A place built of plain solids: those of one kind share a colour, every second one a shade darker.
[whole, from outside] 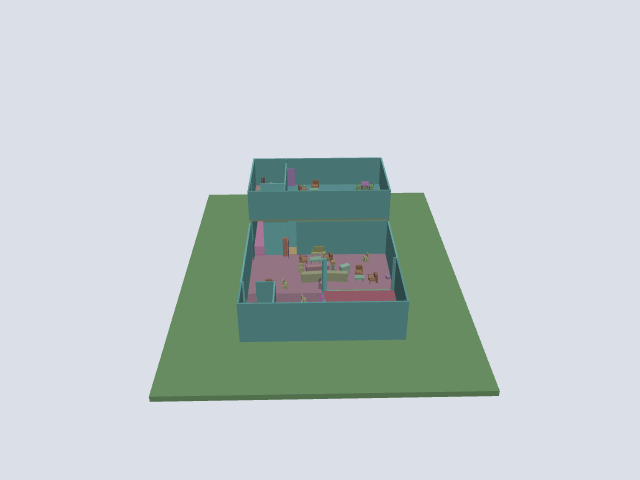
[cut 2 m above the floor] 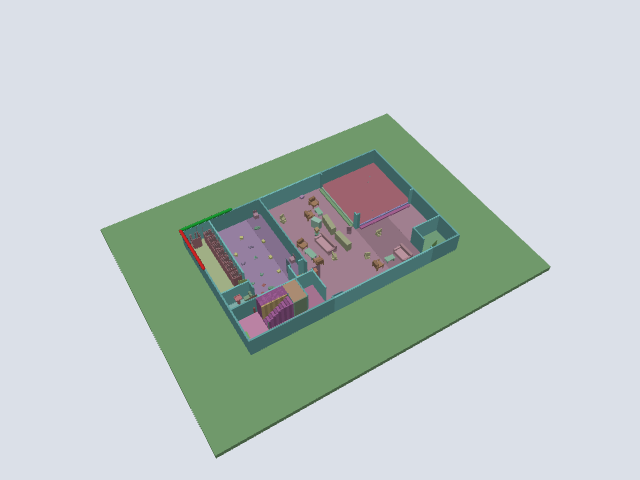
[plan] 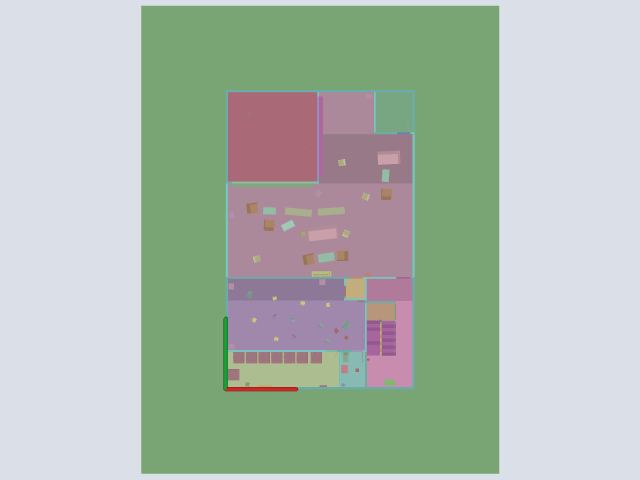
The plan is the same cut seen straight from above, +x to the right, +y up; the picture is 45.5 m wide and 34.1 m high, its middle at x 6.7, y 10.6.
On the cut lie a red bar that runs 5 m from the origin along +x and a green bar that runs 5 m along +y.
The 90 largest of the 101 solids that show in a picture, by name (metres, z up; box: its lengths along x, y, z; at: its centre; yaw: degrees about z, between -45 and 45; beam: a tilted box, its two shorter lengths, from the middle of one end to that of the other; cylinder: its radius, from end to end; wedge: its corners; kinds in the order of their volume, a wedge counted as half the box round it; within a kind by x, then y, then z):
{
 "under_1": {"box": [25.43, 33.25, 0.5], "at": [6.71, 10.62, -0.33]},
 "wall_1": {"box": [0.16, 2.49, 3.97], "at": [0.08, 1.41, 1.69]},
 "wall_2": {"box": [0.16, 7.68, 2.98], "at": [0.08, 4.0, 5.46]},
 "wall_3": {"box": [0.16, 5.06, 3.97], "at": [0.08, 5.31, 1.69]},
 "wall_4": {"box": [0.16, 6.65, 3.97], "at": [0.08, 11.29, 1.69]},
 "wall_5": {"box": [0.16, 6.34, 3.97], "at": [0.08, 17.92, 1.69]},
 "wall_6": {"box": [0.46, 0.13, 3.97], "at": [0.23, 14.69, 1.69]},
 "wall_7": {"box": [7.16, 0.13, 3.97], "at": [3.58, 2.71, 1.69]},
 "wall_8": {"box": [8.95, 0.13, 3.97], "at": [4.47, 7.91, 1.69]},
 "wall_9": {"box": [0.43, 0.13, 3.97], "at": [6.42, 14.69, 1.69]},
 "wall_10": {"box": [0.13, 0.3, 3.97], "at": [6.57, 14.9, 1.69]},
 "wall_11": {"box": [0.13, 0.3, 3.97], "at": [6.57, 20.94, 1.69]},
 "wall_12": {"box": [13.43, 0.16, 7.25], "at": [6.71, 0.08, 3.33]},
 "wall_13": {"box": [13.43, 0.16, 2.98], "at": [6.71, 7.92, 5.46]},
 "wall_14": {"box": [13.43, 0.16, 3.97], "at": [6.71, 21.17, 1.69]},
 "wall_15": {"box": [0.13, 2.49, 3.97], "at": [8.12, 1.41, 1.69]},
 "wall_16": {"box": [1.09, 0.13, 3.97], "at": [8.46, 2.71, 1.69]},
 "wall_17": {"box": [0.13, 0.48, 3.97], "at": [8.47, 7.6, 1.69]},
 "wall_18": {"box": [1.62, 0.13, 3.97], "at": [9.22, 6.38, 1.69]},
 "wall_19": {"box": [0.13, 2.49, 3.97], "at": [9.96, 1.41, 1.69]},
 "wall_20": {"box": [0.13, 4.88, 2.98], "at": [9.96, 3.69, 5.46]},
 "wall_21": {"box": [0.13, 3.35, 3.97], "at": [9.96, 4.46, 1.69]},
 "wall_22": {"box": [0.13, 1.4, 3.97], "at": [9.96, 7.14, 1.69]},
 "wall_23": {"box": [0.13, 2.84, 3.97], "at": [10.61, 19.67, 1.69]},
 "wall_24": {"box": [2.37, 0.13, 3.97], "at": [10.93, 7.91, 1.69]},
 "wall_25": {"box": [2.12, 0.13, 3.97], "at": [10.96, 6.2, 1.69]},
 "wall_26": {"box": [2.43, 0.13, 2.98], "at": [11.12, 6.2, 5.46]},
 "wall_27": {"box": [1.62, 0.13, 3.97], "at": [11.35, 18.18, 1.69]},
 "wall_28": {"box": [0.31, 0.13, 3.97], "at": [13.28, 18.18, 1.69]},
 "wall_29": {"box": [0.16, 5.97, 2.98], "at": [13.35, 3.15, 5.46]},
 "wall_30": {"box": [0.16, 7.68, 3.97], "at": [13.35, 4.0, 1.69]},
 "wall_31": {"box": [0.16, 10.15, 3.97], "at": [13.35, 13.04, 1.69]},
 "wall_32": {"box": [0.16, 2.84, 3.97], "at": [13.35, 19.67, 1.69]},
 "floor_gym_1": {"box": [13.11, 6.65, 0.5], "at": [6.71, 11.29, -0.25]},
 "floor_gym_2": {"box": [3.91, 2.97, 0.5], "at": [8.59, 19.61, -0.25]},
 "floor_gym_3": {"box": [6.64, 3.5, 0.5], "at": [9.95, 16.37, -0.25]},
 "stair_1": {"box": [0.94, 0.27, 4.09], "at": [10.5, 2.53, 1.75]},
 "stair_2": {"box": [0.94, 0.77, 3.73], "at": [10.5, 2.77, 1.57]},
 "stair_3": {"box": [0.94, 1.01, 3.55], "at": [10.5, 2.9, 1.48]},
 "stair_4": {"box": [0.94, 1.51, 3.19], "at": [10.5, 3.14, 1.29]},
 "stair_5": {"box": [0.94, 1.76, 3.01], "at": [10.5, 3.27, 1.2]},
 "stair_6": {"box": [0.94, 2.0, 2.83], "at": [10.5, 3.39, 1.11]},
 "stair_7": {"box": [0.94, 2.5, 2.47], "at": [10.5, 3.64, 0.93]},
 "stair_8": {"box": [0.94, 2.5, 0.48], "at": [11.55, 3.62, -0.06]},
 "stair_9": {"box": [0.94, 2.0, 0.84], "at": [11.55, 3.86, 0.12]},
 "stair_10": {"box": [0.94, 1.51, 1.2], "at": [11.55, 4.11, 0.3]},
 "stair_11": {"box": [0.94, 1.01, 1.56], "at": [11.55, 4.36, 0.48]},
 "stair_12": {"box": [0.94, 0.52, 1.93], "at": [11.55, 4.61, 0.66]},
 "floor_ring_1": {"box": [6.34, 6.34, 0.79], "at": [3.33, 17.92, -0.1]},
 "floor_changing_room_1": {"box": [8.25, 1.53, 0.5], "at": [4.29, 7.08, -0.25]},
 "floor_changing_room_2": {"box": [9.74, 3.53, 0.5], "at": [5.03, 4.54, -0.25]},
 "upper_floor_club_room_1": {"box": [9.74, 7.68, 0.16], "at": [5.03, 4.0, 3.89]},
 "floor_showers_1": {"box": [7.9, 2.49, 0.5], "at": [4.11, 1.41, -0.25]},
 "floor_lobby_1": {"box": [3.24, 2.23, 0.5], "at": [11.65, 1.27, -0.25]},
 "floor_lobby_2": {"box": [3.24, 1.58, 0.5], "at": [11.65, 7.05, -0.25]},
 "floor_lobby_3": {"box": [1.25, 3.87, 0.5], "at": [12.64, 4.33, -0.25]},
 "stair_landing_1": {"box": [1.99, 1.26, 2.29], "at": [11.02, 5.5, 0.84]},
 "floor_kit_store_1": {"box": [2.6, 2.84, 0.5], "at": [11.97, 19.67, -0.25]},
 "floor_wc_1": {"box": [1.71, 2.49, 0.5], "at": [9.04, 1.41, -0.25]},
 "table_trolley_1": {"box": [1.9, 0.5, 0.9], "at": [5.16, 12.58, 0.45], "yaw": -5.2},
 "table_trolley_2": {"box": [1.9, 0.5, 0.9], "at": [7.51, 12.64, 0.45], "yaw": 3.9},
 "sofa_1": {"box": [2.16, 0.23, 0.39], "at": [6.92, 11.44, 0.65], "yaw": 6.3},
 "sofa_2": {"box": [2.16, 0.93, 0.34], "at": [6.96, 11.08, 0.28], "yaw": 6.3},
 "sofa_3": {"box": [1.6, 0.23, 0.39], "at": [11.58, 16.8, 0.65], "yaw": 3.0},
 "sofa_4": {"box": [1.6, 0.93, 0.34], "at": [11.6, 16.44, 0.28], "yaw": 3.0},
 "floor_changing_lobby_1": {"box": [1.36, 1.4, 0.5], "at": [9.22, 7.14, -0.25]},
 "floor_gap_ring_steps_front_1": {"box": [5.74, 0.13, 0.79], "at": [3.33, 14.69, -0.1]},
 "floor_gap_ring_steps_side_1": {"box": [0.13, 5.74, 0.79], "at": [6.57, 17.92, -0.1]},
 "shower_1": {"box": [0.8, 0.8, 0.1], "at": [0.57, 1.03, 0.0]},
 "shower_2": {"box": [0.8, 0.8, 0.1], "at": [0.94, 2.24, 0.0]},
 "shower_3": {"box": [0.8, 0.8, 0.1], "at": [1.84, 2.24, 0.0]},
 "shower_4": {"box": [0.8, 0.8, 0.1], "at": [2.74, 2.24, 0.0]},
 "shower_5": {"box": [0.8, 0.8, 0.1], "at": [3.64, 2.24, 0.0]},
 "shower_6": {"box": [0.8, 0.8, 0.1], "at": [4.54, 2.24, 0.0]},
 "shower_7": {"box": [0.8, 0.8, 0.1], "at": [5.44, 2.24, 0.0]},
 "shower_8": {"box": [0.8, 0.8, 0.1], "at": [6.44, 2.24, 0.0]},
 "stack_trolley_1": {"box": [0.9, 0.5, 1.02], "at": [4.43, 11.62, 0.51], "yaw": 26.7},
 "armchair_frame_1": {"box": [0.74, 0.63, 0.18], "at": [1.9, 12.85, 0.32], "yaw": 7.3},
 "armchair_frame_2": {"box": [0.63, 0.74, 0.18], "at": [3.08, 11.66, 0.32], "yaw": -3.5},
 "armchair_frame_3": {"box": [0.74, 0.63, 0.18], "at": [5.91, 9.22, 0.32], "yaw": 12.0},
 "armchair_frame_4": {"box": [0.74, 0.63, 0.18], "at": [8.29, 9.48, 0.32], "yaw": 0.4},
 "armchair_frame_5": {"box": [0.63, 0.74, 0.18], "at": [11.42, 13.85, 0.32], "yaw": -0.4},
 "wall_foot_1": {"box": [13.43, 0.16, 0.17], "at": [6.71, 7.92, 3.9]},
 "wall_band_1": {"box": [8.95, 0.13, 0.31], "at": [4.47, 7.91, 3.82]},
 "ring_steps_side_tread_1": {"box": [0.29, 5.74, 0.2], "at": [6.77, 17.92, 0.05]},
 "stair_landO_pan_1": {"box": [0.08, 1.26, 3.24], "at": [12.06, 5.5, 1.32]},
 "ring_steps_front_tread_1": {"box": [5.74, 0.28, 0.2], "at": [3.33, 14.48, 0.05]},
 "billy_1": {"box": [0.42, 0.28, 2.02], "at": [10.08, 8.12, 1.01]},
 "stair_mid_1": {"box": [0.11, 0.25, 4.99], "at": [11.03, 2.51, 2.2]},
 "tv_stand_1": {"box": [1.08, 0.09, 0.63], "at": [6.75, 8.14, 0.74]}
}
